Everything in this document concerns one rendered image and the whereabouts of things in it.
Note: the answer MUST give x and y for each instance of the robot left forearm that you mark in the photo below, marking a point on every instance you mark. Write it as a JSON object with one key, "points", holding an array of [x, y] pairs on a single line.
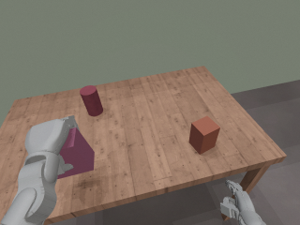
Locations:
{"points": [[36, 196]]}

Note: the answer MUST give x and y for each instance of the robot left hand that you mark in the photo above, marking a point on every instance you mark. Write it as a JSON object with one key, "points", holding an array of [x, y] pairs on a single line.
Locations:
{"points": [[51, 136]]}

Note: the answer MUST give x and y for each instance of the table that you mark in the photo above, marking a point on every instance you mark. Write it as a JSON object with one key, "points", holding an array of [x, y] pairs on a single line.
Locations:
{"points": [[141, 141]]}

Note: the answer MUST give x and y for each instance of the sponge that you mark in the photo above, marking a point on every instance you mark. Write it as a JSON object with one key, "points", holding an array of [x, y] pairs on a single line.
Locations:
{"points": [[77, 152]]}

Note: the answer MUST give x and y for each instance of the robot right hand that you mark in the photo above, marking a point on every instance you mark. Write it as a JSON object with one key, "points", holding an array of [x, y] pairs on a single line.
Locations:
{"points": [[232, 207]]}

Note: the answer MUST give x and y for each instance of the robot right forearm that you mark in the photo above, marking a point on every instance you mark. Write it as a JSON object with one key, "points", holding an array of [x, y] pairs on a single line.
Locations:
{"points": [[248, 217]]}

